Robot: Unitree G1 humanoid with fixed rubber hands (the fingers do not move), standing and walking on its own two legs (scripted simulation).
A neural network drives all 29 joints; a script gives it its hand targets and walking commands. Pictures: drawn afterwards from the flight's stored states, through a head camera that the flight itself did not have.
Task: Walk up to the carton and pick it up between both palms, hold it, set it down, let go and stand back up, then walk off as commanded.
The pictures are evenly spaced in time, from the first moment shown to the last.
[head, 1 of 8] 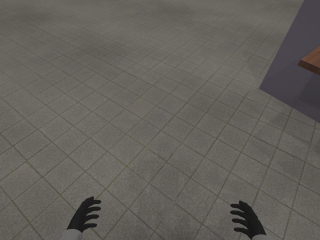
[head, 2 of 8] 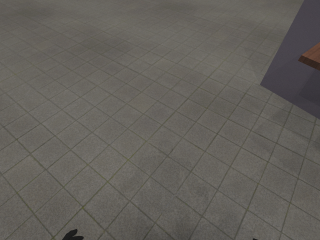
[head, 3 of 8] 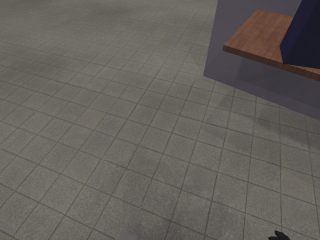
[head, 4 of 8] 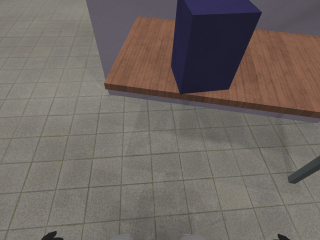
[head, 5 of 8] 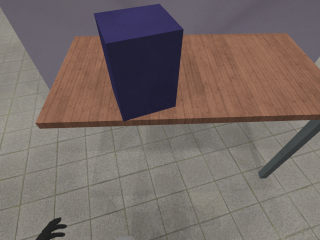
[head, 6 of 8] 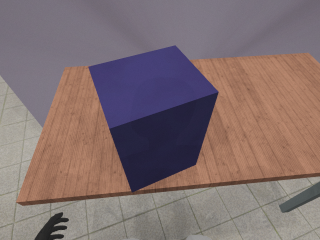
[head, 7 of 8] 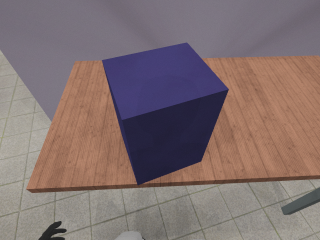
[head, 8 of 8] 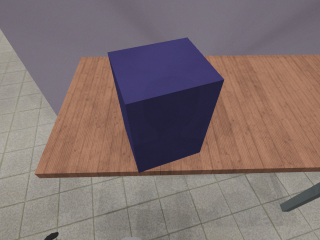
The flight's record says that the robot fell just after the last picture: no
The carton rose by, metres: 0.00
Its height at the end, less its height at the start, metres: +0.00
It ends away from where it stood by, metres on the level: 0.00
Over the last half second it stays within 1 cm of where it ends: yes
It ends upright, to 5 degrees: yes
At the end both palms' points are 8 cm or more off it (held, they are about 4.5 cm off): yes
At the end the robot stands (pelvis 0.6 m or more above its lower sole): yes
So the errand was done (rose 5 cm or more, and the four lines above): no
